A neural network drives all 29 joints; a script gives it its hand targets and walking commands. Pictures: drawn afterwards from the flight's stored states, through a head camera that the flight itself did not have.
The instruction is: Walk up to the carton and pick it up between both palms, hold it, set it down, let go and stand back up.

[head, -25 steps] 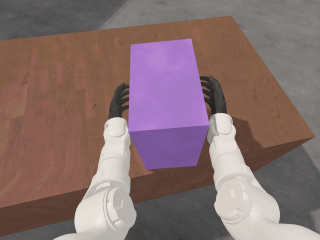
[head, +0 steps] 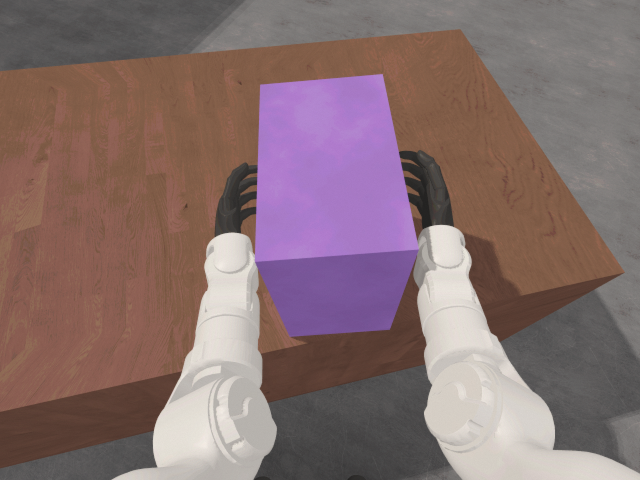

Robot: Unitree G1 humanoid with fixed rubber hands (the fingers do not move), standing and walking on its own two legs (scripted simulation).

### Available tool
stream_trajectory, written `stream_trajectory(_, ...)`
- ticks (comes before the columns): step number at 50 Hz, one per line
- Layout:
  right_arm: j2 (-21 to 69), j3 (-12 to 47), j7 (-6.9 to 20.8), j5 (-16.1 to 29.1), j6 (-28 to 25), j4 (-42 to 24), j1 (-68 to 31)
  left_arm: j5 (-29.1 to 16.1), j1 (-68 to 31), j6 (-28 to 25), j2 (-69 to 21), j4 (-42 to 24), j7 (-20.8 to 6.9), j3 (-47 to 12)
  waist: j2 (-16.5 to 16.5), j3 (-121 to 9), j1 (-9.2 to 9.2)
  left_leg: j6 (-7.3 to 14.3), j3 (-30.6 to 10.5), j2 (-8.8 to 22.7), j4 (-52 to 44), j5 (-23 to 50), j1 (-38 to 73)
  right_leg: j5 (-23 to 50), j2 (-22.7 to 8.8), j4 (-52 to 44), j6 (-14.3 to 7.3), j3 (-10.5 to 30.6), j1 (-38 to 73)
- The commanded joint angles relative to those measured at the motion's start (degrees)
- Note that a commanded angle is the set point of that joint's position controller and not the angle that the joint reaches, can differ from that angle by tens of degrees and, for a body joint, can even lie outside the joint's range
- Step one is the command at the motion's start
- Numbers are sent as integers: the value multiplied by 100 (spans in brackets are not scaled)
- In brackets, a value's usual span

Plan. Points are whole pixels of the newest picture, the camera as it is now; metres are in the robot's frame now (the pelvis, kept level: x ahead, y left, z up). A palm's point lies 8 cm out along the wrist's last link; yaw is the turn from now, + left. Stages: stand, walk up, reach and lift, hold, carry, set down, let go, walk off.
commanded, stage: set down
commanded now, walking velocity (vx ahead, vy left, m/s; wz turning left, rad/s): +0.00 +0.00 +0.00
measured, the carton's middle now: (331, 219) +0.47 -0.01 -0.04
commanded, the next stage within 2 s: none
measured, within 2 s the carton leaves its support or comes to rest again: rests again in 1.06 s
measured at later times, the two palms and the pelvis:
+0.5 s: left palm (236, 225) +0.42 +0.12 +0.02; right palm (435, 218) +0.42 -0.13 +0.04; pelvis +0.00 +0.00 +0.00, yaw +0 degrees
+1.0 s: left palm (221, 211) +0.44 +0.14 +0.02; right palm (427, 210) +0.44 -0.13 +0.03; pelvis -0.01 +0.00 -0.02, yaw -3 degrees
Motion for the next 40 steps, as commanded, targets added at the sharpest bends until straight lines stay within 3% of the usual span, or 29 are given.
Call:
stream_trajectory(1,2274,1106,572,-319,168,700,-1526,220,-2039,-62,-1973,116,-169,-950,557,-2683,296,129,98,-154,351,2573,1298,1573,150,188,116,-114,1083)
stream_trajectory(2,2211,1092,589,-296,189,662,-1560,218,-1971,-53,-1907,54,-155,-903,532,-2677,358,162,107,-149,301,2546,1232,1484,142,176,124,-134,1040)
stream_trajectory(4,2160,1076,605,-315,182,655,-1568,168,-2024,-99,-1897,107,-145,-907,364,-2752,265,153,78,-134,352,2613,1234,1639,165,236,165,-154,1072)
stream_trajectory(6,2110,1010,573,-343,216,714,-1523,196,-2027,-111,-1860,174,-151,-891,405,-2646,224,152,90,-135,320,2437,1214,1452,151,172,144,-120,1030)
stream_trajectory(8,2238,1016,560,-346,297,624,-1570,211,-2066,-108,-1815,177,-191,-790,351,-2516,305,254,130,-213,300,2236,994,1457,131,211,208,-66,1172)
stream_trajectory(11,2148,1022,564,-383,314,661,-1484,226,-1996,-92,-1800,193,-182,-781,361,-2578,266,252,91,-198,320,2493,1107,1786,135,250,261,-85,1176)
stream_trajectory(15,2050,1054,566,-329,295,580,-1612,195,-1966,-89,-1774,206,-159,-831,445,-2664,282,194,29,-172,419,2628,1316,1527,152,208,177,-120,910)
stream_trajectory(16,2127,1105,560,-306,313,599,-1594,246,-1939,-89,-1722,258,-151,-737,429,-2655,389,243,55,-189,434,2612,1229,1549,130,216,184,-73,954)
stream_trajectory(19,2175,1140,509,-320,313,561,-1627,194,-1996,-158,-1510,311,-174,-622,93,-2613,342,355,78,-256,341,2204,586,1968,89,417,272,21,1447)
stream_trajectory(25,2039,1031,485,-277,346,635,-1619,216,-2082,-191,-1508,371,-164,-619,445,-2783,277,244,79,-210,390,2399,894,1817,122,360,194,-47,1281)
stream_trajectory(29,1884,1008,439,-338,335,594,-1700,199,-2098,-242,-1260,469,-113,-506,252,-2655,385,277,87,-254,451,2374,795,1783,141,370,262,-21,1287)
stream_trajectory(31,1604,933,404,-259,423,753,-1544,189,-2074,-236,-1073,375,-56,-467,359,-2716,306,248,78,-244,384,2300,752,1714,163,376,223,-39,1288)
stream_trajectory(34,621,874,207,111,426,722,-1567,-35,-2069,-241,-252,449,167,-404,424,-2899,324,228,45,-204,592,2685,947,1822,200,381,188,37,1016)
stream_trajectory(35,188,1039,95,393,422,720,-1550,-193,-1932,-249,150,443,283,-449,443,-2943,381,219,71,-210,627,2782,886,1967,224,433,184,77,1109)
stream_trajectory(39,-739,1811,-321,1701,304,1072,-2221,-1240,-2742,-388,837,603,687,-1410,791,-3964,291,69,27,-152,1049,2883,591,2268,305,674,27,221,803)
stream_trajectory(40,-763,2157,-374,1957,280,1118,-2368,-1376,-2738,-437,1029,897,714,-1417,655,-4101,413,78,24,-158,1115,2747,381,2338,282,765,41,297,916)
